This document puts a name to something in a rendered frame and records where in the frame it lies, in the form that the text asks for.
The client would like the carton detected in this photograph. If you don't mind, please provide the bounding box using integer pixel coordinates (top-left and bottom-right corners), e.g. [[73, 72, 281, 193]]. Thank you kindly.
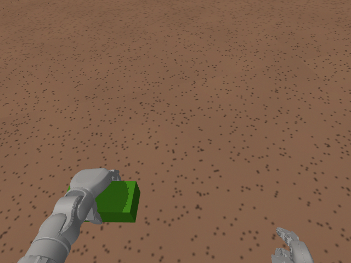
[[67, 181, 140, 222]]

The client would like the left robot arm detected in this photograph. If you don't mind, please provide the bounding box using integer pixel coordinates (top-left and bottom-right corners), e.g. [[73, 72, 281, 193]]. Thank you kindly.
[[17, 187, 94, 263]]

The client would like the left robot hand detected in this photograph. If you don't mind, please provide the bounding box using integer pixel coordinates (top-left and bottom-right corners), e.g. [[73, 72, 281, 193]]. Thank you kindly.
[[70, 168, 121, 225]]

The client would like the right robot hand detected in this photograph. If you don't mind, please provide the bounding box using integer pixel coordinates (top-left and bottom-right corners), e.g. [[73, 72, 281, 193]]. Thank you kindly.
[[271, 227, 314, 263]]

